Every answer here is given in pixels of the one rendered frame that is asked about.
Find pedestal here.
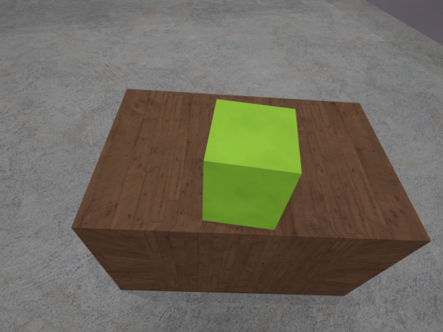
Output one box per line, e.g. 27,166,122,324
71,89,431,296

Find carton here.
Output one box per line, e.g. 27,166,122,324
202,99,302,230

